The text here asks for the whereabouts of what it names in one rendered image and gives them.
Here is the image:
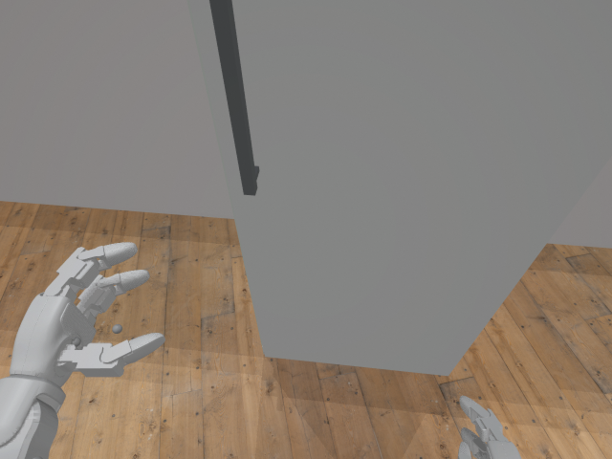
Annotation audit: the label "right robot hand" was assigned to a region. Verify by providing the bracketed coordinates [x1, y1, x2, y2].
[458, 396, 521, 459]

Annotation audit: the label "handle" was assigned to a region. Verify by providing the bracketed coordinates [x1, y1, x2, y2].
[209, 0, 259, 196]

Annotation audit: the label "fridge door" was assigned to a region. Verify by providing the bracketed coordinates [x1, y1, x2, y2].
[189, 0, 612, 376]

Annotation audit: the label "robot left forearm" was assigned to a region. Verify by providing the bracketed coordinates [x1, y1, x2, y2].
[0, 375, 66, 459]

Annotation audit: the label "left robot hand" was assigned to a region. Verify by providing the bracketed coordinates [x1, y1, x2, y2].
[10, 242, 165, 387]

